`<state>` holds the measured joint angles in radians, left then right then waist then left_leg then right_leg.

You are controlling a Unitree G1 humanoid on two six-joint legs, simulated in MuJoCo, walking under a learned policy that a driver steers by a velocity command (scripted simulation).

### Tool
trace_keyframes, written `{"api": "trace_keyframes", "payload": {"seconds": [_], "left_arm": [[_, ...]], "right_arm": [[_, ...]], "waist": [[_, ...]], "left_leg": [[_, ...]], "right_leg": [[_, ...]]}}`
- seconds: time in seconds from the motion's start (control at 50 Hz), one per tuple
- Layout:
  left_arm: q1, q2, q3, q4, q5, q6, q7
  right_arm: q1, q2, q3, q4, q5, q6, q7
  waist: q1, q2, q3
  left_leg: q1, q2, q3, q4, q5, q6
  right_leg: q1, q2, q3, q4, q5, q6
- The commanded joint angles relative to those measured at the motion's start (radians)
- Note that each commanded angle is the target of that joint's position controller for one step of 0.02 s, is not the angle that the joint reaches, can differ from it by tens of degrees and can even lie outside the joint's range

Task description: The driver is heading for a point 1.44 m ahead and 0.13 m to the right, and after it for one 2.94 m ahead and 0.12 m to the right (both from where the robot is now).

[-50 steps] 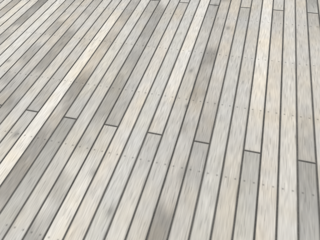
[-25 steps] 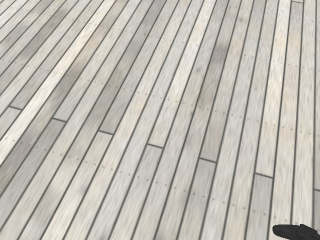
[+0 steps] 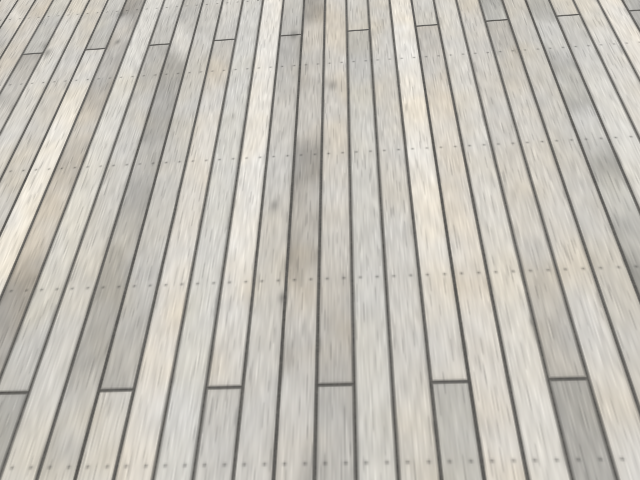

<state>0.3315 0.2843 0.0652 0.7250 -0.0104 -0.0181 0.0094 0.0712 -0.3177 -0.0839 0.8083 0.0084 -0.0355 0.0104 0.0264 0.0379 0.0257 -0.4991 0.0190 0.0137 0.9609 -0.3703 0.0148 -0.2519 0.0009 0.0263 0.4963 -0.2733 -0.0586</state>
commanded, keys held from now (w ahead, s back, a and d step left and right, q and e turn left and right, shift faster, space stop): w+e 0.42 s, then e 0.08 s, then no key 0.50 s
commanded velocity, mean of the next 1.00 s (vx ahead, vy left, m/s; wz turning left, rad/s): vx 0.27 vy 0.00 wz -0.41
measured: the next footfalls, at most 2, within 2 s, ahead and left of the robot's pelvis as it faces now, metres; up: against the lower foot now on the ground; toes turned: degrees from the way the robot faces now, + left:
left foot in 0.34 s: +0.31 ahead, +0.13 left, +0.00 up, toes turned -14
right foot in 0.76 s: +0.45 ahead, -0.18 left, +0.00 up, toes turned -22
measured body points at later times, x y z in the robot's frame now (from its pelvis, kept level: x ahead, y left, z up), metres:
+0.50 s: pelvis +0.24 +0.03 +0.00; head +0.27 +0.03 +0.45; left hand +0.41 +0.28 -0.11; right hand +0.28 -0.27 -0.11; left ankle +0.27 +0.14 -0.74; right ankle +0.15 -0.09 -0.66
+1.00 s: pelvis +0.38 -0.04 -0.01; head +0.41 -0.06 +0.44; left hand +0.64 +0.12 -0.10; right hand +0.38 -0.34 -0.14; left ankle +0.43 +0.10 -0.72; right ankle +0.41 -0.16 -0.74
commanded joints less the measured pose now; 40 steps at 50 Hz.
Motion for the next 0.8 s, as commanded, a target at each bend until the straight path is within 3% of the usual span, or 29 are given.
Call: {"api": "trace_keyframes", "payload": {"seconds": [0.02,0.06,0.12,0.22,0.28,0.32,0.34,0.36,0.38,0.4,0.42,0.44,0.46,0.52,0.56,0.6,0.68,0.72,0.74,0.76,0.78,0.8], "left_arm": [[0.015,0.162,0.038,-0.07,0.001,-0.035,0.019],[0.042,0.172,0.043,-0.07,0.0,-0.041,0.027],[0.07,0.184,0.05,-0.066,-0.005,-0.038,0.031],[0.106,0.195,0.059,-0.05,-0.016,-0.026,0.026],[0.082,0.194,0.061,-0.053,-0.016,-0.017,0.026],[0.051,0.159,0.049,-0.064,-0.013,-0.011,0.026],[0.032,0.11,0.031,-0.081,-0.001,-0.013,0.022],[0.084,0.038,0.01,-0.119,-0.004,-0.022,0.023],[0.142,0.074,0.01,-0.13,-0.029,-0.032,0.026],[0.1,0.155,0.031,-0.109,-0.042,-0.032,0.023],[0.031,0.171,0.035,-0.111,-0.033,-0.028,0.021],[-0.014,0.159,0.036,-0.118,-0.02,-0.026,0.02],[-0.033,0.149,0.04,-0.125,-0.013,-0.02,0.016],[-0.035,0.086,0.027,-0.152,-0.009,-0.003,0.008],[-0.062,0.057,0.014,-0.174,-0.001,-0.003,0.005],[-0.096,0.04,0.003,-0.182,0.002,-0.008,-0.008],[-0.178,0.064,0.011,-0.208,0.006,-0.014,-0.035],[-0.14,0.095,0.027,-0.201,0.013,-0.016,-0.039],[-0.078,0.125,0.043,-0.18,0.018,-0.018,-0.033],[-0.035,0.189,0.061,-0.176,0.025,-0.015,-0.018],[-0.004,0.246,0.056,-0.199,0.052,-0.006,-0.001],[-0.022,0.147,0.017,-0.202,0.047,-0.01,-0.009]], "right_arm": [[-0.112,-0.088,-0.025,-0.073,-0.01,-0.05,0.008],[-0.132,-0.067,-0.019,-0.071,-0.009,-0.058,0.012],[-0.176,-0.043,-0.007,-0.08,-0.001,-0.061,0.019],[-0.235,-0.052,0.002,-0.113,0.008,-0.075,0.032],[-0.174,-0.093,-0.01,-0.106,0.012,-0.092,0.034],[-0.027,-0.128,-0.03,-0.065,0.007,-0.101,0.027],[0.116,-0.171,-0.047,-0.043,-0.004,-0.105,0.018],[0.272,-0.263,-0.068,-0.025,-0.024,-0.095,0.009],[0.274,-0.231,-0.059,-0.006,-0.012,-0.09,0.019],[0.207,-0.142,-0.034,-0.024,-0.002,-0.084,0.016],[0.16,-0.101,-0.023,-0.035,-0.002,-0.076,0.011],[0.113,-0.073,-0.014,-0.035,-0.011,-0.069,0.007],[0.085,-0.051,-0.006,-0.034,-0.02,-0.067,0.002],[0.069,-0.079,-0.012,-0.014,-0.016,-0.073,-0.006],[0.062,-0.113,-0.019,-0.005,-0.01,-0.068,-0.01],[0.047,-0.123,-0.018,-0.002,0.0,-0.055,-0.014],[0.099,-0.151,-0.018,0.028,0.024,-0.038,-0.014],[0.095,-0.166,-0.02,0.035,0.035,-0.031,-0.015],[0.105,-0.151,-0.014,0.041,0.033,-0.028,-0.015],[0.145,-0.117,0.0,0.04,0.01,-0.031,-0.012],[0.213,-0.048,0.032,0.017,-0.034,-0.035,-0.001],[0.279,-0.048,0.046,0.047,-0.019,-0.026,0.013]], "waist": [[0.002,-0.149,-0.023],[0.01,-0.134,-0.031],[0.029,-0.158,-0.005],[0.056,-0.168,0.031],[0.021,-0.202,0.012],[-0.056,-0.204,-0.051],[-0.123,-0.152,-0.163],[-0.131,0.111,-0.319],[-0.096,0.285,-0.32],[-0.096,0.167,-0.18],[-0.094,0.102,-0.093],[-0.076,0.06,-0.028],[-0.055,0.063,0.002],[-0.021,0.075,-0.001],[-0.018,0.063,-0.02],[-0.028,0.061,-0.045],[-0.049,0.055,-0.067],[-0.009,0.045,-0.085],[0.025,0.017,-0.121],[0.036,-0.064,-0.175],[0.012,-0.279,-0.3],[-0.003,-0.274,-0.485]], "left_leg": [[-0.26,0.029,-0.068,-0.051,0.172,-0.012],[-0.225,0.011,-0.063,-0.157,0.252,-0.034],[-0.155,-0.013,-0.063,-0.313,0.316,-0.061],[-0.07,-0.024,-0.069,-0.446,0.312,-0.066],[0.049,-0.033,-0.067,-0.482,0.268,-0.04],[0.26,-0.039,-0.044,-0.546,0.279,0.0],[0.493,0.066,-0.135,-0.53,0.252,0.053],[0.842,0.302,-0.506,-0.572,0.057,0.177],[0.867,0.4,-0.803,-0.689,-0.145,0.243],[0.751,0.375,-0.687,-0.708,-0.222,0.213],[0.633,0.331,-0.521,-0.709,-0.117,0.179],[0.521,0.29,-0.407,-0.724,0.064,0.167],[0.449,0.261,-0.31,-0.728,0.261,0.157],[0.369,0.235,-0.121,-0.723,0.734,0.18],[0.365,0.229,-0.056,-0.73,0.835,0.195],[0.356,0.197,0.017,-0.726,0.841,0.181],[0.432,0.209,0.029,-0.661,0.784,0.147],[0.448,0.208,0.027,-0.558,0.808,0.121],[0.424,0.174,0.048,-0.448,0.798,0.094],[0.335,0.115,0.091,-0.288,0.631,0.04],[0.054,0.004,0.103,0.064,-0.039,-0.03],[0.046,0.001,-0.073,0.192,-0.351,-0.051]], "right_leg": [[0.245,-0.226,0.365,-0.314,-0.046,-0.157],[0.252,-0.201,0.309,-0.309,0.066,-0.151],[0.203,-0.175,0.274,-0.307,0.071,-0.144],[0.154,-0.184,0.316,-0.262,0.072,-0.142],[0.149,-0.196,0.369,-0.206,0.132,-0.123],[0.112,-0.144,0.352,-0.082,0.238,-0.085],[0.014,-0.081,0.295,0.135,0.222,-0.046],[-0.303,0.056,0.16,0.494,-0.054,0.034],[-0.49,0.052,0.159,0.697,-0.334,0.045],[-0.554,-0.016,0.168,0.781,-0.255,0.044],[-0.541,-0.057,0.129,0.779,-0.177,0.041],[-0.506,-0.08,0.119,0.742,-0.12,0.044],[-0.465,-0.102,0.119,0.706,-0.089,0.048],[-0.404,-0.101,0.062,0.607,-0.072,0.078],[-0.377,-0.088,0.036,0.472,0.008,0.086],[-0.289,-0.068,0.0,0.309,0.14,0.078],[-0.196,-0.03,-0.015,0.11,0.229,0.042],[-0.1,-0.001,-0.03,0.014,0.246,0.002],[0.024,0.024,-0.044,-0.046,0.326,-0.028],[0.181,-0.048,0.022,-0.04,0.666,-0.064],[0.477,-0.332,0.345,0.043,1.155,-0.232],[0.494,-0.443,0.5,0.005,1.084,-0.351]]}}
